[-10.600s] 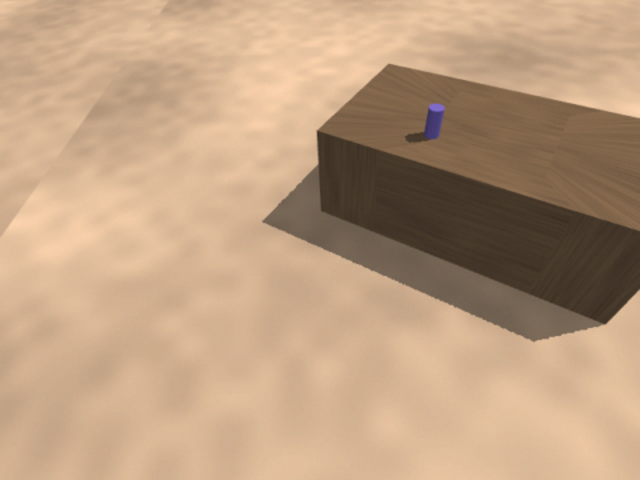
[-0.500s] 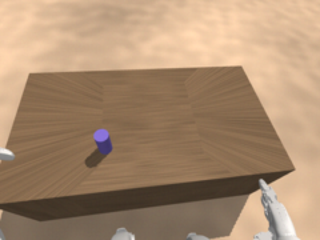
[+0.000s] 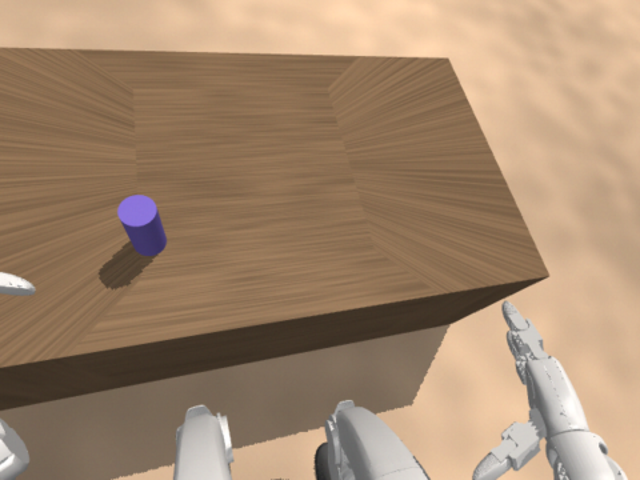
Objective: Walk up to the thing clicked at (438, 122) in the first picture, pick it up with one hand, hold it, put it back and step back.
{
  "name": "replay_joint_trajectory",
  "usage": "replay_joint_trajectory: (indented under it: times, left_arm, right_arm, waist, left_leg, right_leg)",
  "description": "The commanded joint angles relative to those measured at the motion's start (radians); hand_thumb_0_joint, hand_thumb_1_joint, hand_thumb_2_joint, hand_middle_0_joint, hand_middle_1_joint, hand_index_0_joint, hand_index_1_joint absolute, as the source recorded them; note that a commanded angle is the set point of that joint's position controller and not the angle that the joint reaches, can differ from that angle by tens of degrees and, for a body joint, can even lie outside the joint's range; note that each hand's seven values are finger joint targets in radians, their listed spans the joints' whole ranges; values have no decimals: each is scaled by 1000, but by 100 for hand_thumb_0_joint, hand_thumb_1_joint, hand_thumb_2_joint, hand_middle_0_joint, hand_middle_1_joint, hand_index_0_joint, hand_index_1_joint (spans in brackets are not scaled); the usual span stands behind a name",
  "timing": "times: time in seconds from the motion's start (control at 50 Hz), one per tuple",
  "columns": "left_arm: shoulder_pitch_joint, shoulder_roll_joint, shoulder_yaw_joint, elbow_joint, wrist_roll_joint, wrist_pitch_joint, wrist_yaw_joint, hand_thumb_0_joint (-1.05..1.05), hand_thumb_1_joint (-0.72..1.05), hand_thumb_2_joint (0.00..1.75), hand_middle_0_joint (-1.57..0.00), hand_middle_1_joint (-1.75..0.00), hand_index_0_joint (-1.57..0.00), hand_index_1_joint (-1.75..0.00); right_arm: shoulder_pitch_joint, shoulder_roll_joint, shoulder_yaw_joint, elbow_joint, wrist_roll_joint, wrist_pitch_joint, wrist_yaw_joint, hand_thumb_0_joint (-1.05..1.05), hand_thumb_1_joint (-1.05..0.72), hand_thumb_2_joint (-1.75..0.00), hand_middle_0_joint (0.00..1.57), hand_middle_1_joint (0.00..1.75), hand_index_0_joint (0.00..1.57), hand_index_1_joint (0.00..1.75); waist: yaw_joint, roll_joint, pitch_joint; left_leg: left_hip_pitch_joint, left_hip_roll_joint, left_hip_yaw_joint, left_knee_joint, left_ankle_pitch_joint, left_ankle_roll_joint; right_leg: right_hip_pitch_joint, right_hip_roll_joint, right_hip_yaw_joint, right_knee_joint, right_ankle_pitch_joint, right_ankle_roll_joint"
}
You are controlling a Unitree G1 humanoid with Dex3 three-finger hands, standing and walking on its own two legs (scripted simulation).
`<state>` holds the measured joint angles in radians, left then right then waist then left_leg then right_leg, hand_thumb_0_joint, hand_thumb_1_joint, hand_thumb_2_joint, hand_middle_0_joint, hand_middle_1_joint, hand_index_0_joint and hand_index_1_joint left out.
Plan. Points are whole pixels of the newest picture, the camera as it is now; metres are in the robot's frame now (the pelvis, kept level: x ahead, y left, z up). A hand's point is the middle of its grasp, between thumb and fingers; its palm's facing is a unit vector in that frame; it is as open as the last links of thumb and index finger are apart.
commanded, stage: approach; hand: left
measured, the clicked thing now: (144, 227) +0.52 +0.19 -0.19
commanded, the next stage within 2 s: close in in 0.16 s
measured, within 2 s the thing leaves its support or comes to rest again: neither
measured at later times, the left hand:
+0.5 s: hand (114, 249) +0.48 +0.23 -0.17, palm faces +0.12 -0.99 +0.03, open 17.1 cm
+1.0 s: hand (147, 242) +0.49 +0.19 -0.17, palm faces +0.13 -0.99 +0.02, open 16.9 cm
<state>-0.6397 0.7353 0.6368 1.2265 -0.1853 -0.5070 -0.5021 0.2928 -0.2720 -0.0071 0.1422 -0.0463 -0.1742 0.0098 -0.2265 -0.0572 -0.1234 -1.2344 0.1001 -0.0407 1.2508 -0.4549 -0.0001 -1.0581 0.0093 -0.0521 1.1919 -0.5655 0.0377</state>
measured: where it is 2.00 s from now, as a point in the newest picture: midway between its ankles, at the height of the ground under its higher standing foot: outside the picture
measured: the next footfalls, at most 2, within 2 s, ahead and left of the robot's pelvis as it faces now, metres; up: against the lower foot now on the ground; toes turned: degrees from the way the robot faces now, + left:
none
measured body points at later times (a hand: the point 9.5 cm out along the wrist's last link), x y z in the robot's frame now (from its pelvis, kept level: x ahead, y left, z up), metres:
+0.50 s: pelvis -0.04 -0.01 -0.12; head +0.17 +0.09 +0.27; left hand +0.47 +0.29 -0.17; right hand +0.14 -0.25 -0.01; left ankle +0.06 +0.12 -0.63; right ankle +0.00 -0.15 -0.63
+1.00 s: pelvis -0.02 -0.01 -0.11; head +0.18 +0.08 +0.29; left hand +0.48 +0.24 -0.17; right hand +0.16 -0.26 +0.00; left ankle +0.06 +0.12 -0.63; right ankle +0.00 -0.15 -0.63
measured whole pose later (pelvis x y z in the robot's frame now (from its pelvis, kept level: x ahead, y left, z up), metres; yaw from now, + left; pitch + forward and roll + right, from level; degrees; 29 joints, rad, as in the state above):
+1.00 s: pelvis -0.02 -0.01 -0.11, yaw -3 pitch +34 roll -8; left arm -0.70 0.58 0.52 1.12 -0.01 -0.62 -0.09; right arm 0.46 -0.32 -0.10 -0.41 -0.07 -0.04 0.12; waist -0.37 -0.04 -0.18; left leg -1.71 0.11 -0.10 1.68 -0.57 -0.01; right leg -1.52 0.03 -0.07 1.64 -0.71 0.03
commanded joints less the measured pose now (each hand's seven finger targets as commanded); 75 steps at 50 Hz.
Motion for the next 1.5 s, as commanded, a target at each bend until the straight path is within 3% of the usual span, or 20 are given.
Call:
replay_joint_trajectory:
  times: [0.0,0.06,0.16,0.24,0.32,0.38,0.42,0.46,0.5,0.52,0.54,0.6,0.7,0.86,1.02,1.08,1.12,1.18,1.36,1.48]
  left_arm:
    - [-316,378,75,-232,8,-136,36,0,-48,4,-6,-5,-4,-6]
    - [-309,315,44,-180,32,-148,56,0,-48,6,-6,-5,-4,-6]
    - [-354,291,13,-181,53,-179,90,0,-52,6,-5,-7,-5,-7]
    - [-377,274,-13,-160,78,-200,133,0,-50,7,-4,-9,-5,-8]
    - [-400,351,35,-204,102,-219,193,0,-46,4,-4,-8,-6,-6]
    - [-423,337,39,-227,124,-212,236,0,-45,4,-4,-8,-6,-6]
    - [-440,294,-1,-255,142,-196,258,0,-43,5,-5,-8,-6,-6]
    - [-469,311,-14,-309,163,-181,283,0,-41,4,-5,-7,-6,-5]
    - [-415,264,-28,-284,166,-154,299,0,-40,5,-4,-7,-6,-5]
    - [-433,235,-42,-296,164,-147,303,0,-40,5,-4,-7,-6,-5]
    - [-405,172,-64,-266,154,-135,305,0,-39,5,-4,-6,-6,-5]
    - [-386,202,-48,-300,159,-121,331,0,-38,5,-5,-6,-6,-4]
    - [-350,97,-75,-272,142,-127,369,0,-40,6,-5,-6,-6,-4]
    - [-366,68,-98,-306,156,-173,399,0,-43,7,-7,-6,-7,-5]
    - [-395,0,-146,-279,189,-193,445,0,-53,4,-8,-5,-8,-5]
    - [-406,13,-145,-281,202,-202,469,0,-60,3,-12,-3,-11,-4]
    - [-372,1,-140,-237,201,-203,482,0,-49,8,-28,-17,-27,-17]
    - [-432,46,-135,-252,219,-219,498,0,-51,14,-41,-27,-41,-27]
    - [-496,108,-119,-197,225,-209,488,0,-44,23,-56,-40,-56,-40]
    - [-512,92,-128,-154,237,-190,488,0,-37,33,-70,-53,-70,-53]
  right_arm:
    - [83,-208,-134,-252,-9,-55,-4,0,53,-6,5,5,5,5]
    - [96,-203,-138,-289,-19,-56,6,0,52,-6,5,5,5,5]
    - [116,-204,-145,-366,-26,-60,18,0,53,-5,5,5,5,5]
    - [120,-237,-180,-504,-24,-56,23,0,54,-5,5,5,5,5]
    - [159,-256,-215,-593,-21,-38,34,0,56,-4,5,5,5,5]
    - [201,-251,-229,-632,-24,-17,45,0,55,-4,5,5,5,5]
    - [209,-247,-234,-653,-25,-5,50,0,55,-5,5,5,5,5]
    - [201,-256,-245,-668,-26,12,50,0,54,-5,5,5,5,5]
    - [201,-255,-250,-664,-23,28,52,0,54,-5,5,5,5,5]
    - [212,-247,-245,-665,-23,33,53,0,54,-5,5,5,5,5]
    - [215,-237,-230,-660,-22,41,55,0,54,-5,5,5,5,5]
    - [204,-235,-228,-669,-17,54,57,0,55,-5,5,5,5,5]
    - [220,-233,-241,-684,-12,64,62,0,55,-5,5,5,5,5]
    - [240,-230,-253,-716,-14,78,77,0,53,-5,5,5,5,5]
    - [229,-215,-248,-693,-28,99,92,0,52,-5,5,5,5,5]
    - [217,-212,-248,-697,-30,103,96,0,52,-6,5,5,5,5]
    - [209,-207,-245,-685,-29,105,101,0,52,-5,5,5,5,5]
    - [198,-220,-232,-780,-32,105,102,0,51,-5,5,5,5,5]
    - [214,-237,-246,-770,-23,118,104,0,50,-5,5,5,5,5]
    - [206,-235,-240,-771,-24,123,107,0,50,-5,5,5,5,5]
  waist:
    - [-11,367,-544]
    - [-36,416,-552]
    - [-71,488,-550]
    - [-112,456,-545]
    - [-116,454,-587]
    - [-122,486,-629]
    - [-130,517,-652]
    - [-111,571,-652]
    - [-100,559,-636]
    - [-113,540,-626]
    - [-117,524,-596]
    - [-98,485,-593]
    - [-131,385,-587]
    - [-139,399,-622]
    - [-141,447,-576]
    - [-141,449,-582]
    - [-145,415,-569]
    - [-167,385,-618]
    - [-177,416,-605]
    - [-192,430,-564]
  left_leg:
    - [573,-27,-54,-16,378,0]
    - [532,-20,-68,23,344,-8]
    - [430,-14,-78,92,237,-9]
    - [318,-16,-90,137,89,0]
    - [248,-22,-96,186,17,6]
    - [248,-24,-95,211,31,4]
    - [269,-23,-90,223,45,3]
    - [286,-22,-94,207,11,-8]
    - [279,-22,-92,215,52,-7]
    - [264,-21,-87,229,61,-4]
    - [262,-19,-95,216,68,-6]
    - [224,-25,-76,231,96,2]
    - [175,-25,-71,258,156,16]
    - [211,-27,-61,269,223,17]
    - [245,-25,-75,229,160,0]
    - [220,-26,-67,237,150,4]
    - [187,-28,-64,255,166,12]
    - [171,-28,-66,267,178,16]
    - [177,-26,-69,255,119,11]
    - [172,-25,-72,242,98,7]
  right_leg:
    - [-128,35,-14,-22,285,-66]
    - [-210,39,-23,32,246,-74]
    - [-333,46,-33,127,171,-84]
    - [-389,51,-34,181,98,-83]
    - [-403,51,-21,225,54,-77]
    - [-412,51,-17,250,64,-75]
    - [-426,50,-12,255,75,-75]
    - [-447,48,-10,267,46,-79]
    - [-442,50,-14,271,73,-78]
    - [-440,50,-9,263,81,-76]
    - [-455,53,-24,268,83,-78]
    - [-412,57,-20,258,110,-74]
    - [-363,61,-18,248,184,-63]
    - [-325,61,-6,248,253,-58]
    - [-387,59,-29,258,177,-70]
    - [-374,59,-15,252,177,-67]
    - [-362,61,-10,247,196,-61]
    - [-322,62,-4,247,226,-55]
    - [-351,63,-4,246,173,-58]
    - [-385,63,-18,248,150,-63]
